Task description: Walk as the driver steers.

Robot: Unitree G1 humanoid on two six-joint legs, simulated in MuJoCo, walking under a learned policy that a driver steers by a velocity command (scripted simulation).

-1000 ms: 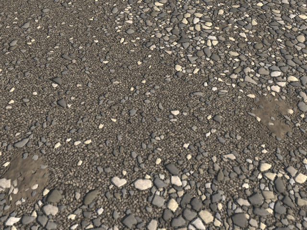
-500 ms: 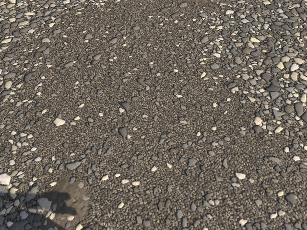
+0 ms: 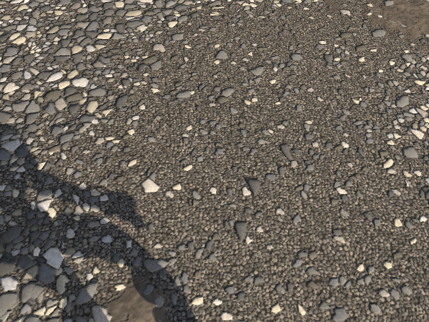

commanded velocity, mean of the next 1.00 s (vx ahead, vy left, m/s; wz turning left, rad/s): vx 0.50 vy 0.00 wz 0.21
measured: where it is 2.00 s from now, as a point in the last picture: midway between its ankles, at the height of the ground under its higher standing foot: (205, 151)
